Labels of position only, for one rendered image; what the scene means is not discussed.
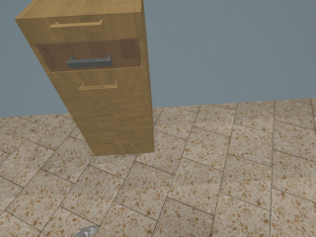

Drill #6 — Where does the cabinet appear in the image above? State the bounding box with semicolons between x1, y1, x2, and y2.
15;0;155;156

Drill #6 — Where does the drawer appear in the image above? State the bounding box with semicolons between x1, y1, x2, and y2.
37;38;141;72

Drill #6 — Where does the left robot hand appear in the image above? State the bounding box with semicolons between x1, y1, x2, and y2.
72;225;98;237

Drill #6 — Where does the handle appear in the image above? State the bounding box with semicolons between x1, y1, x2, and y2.
49;22;104;35
66;54;113;68
79;84;119;94

